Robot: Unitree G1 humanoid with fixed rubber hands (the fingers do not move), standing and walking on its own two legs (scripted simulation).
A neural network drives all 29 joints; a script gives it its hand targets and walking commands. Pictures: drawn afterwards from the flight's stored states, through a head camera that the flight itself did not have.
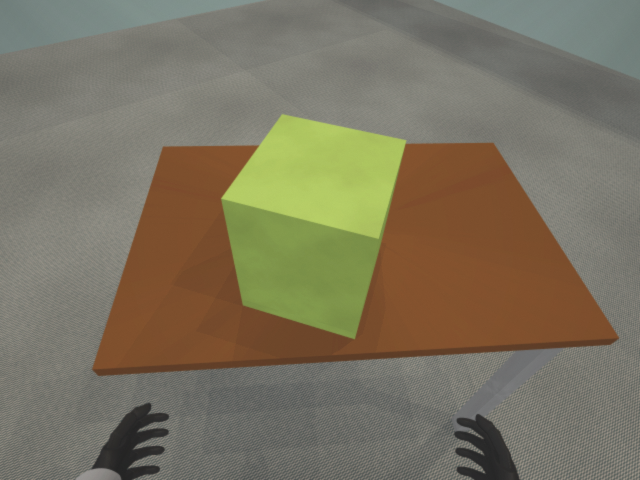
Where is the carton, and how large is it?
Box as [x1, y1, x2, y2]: [221, 114, 405, 338]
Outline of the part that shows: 282,114 221,198 243,305 354,338 378,252 405,140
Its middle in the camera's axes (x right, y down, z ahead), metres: +0.00 -0.02 +0.62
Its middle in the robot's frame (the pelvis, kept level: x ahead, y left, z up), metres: +0.48 +0.00 +0.01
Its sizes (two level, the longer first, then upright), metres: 0.210 0.200 0.250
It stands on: a table, 0.66 m high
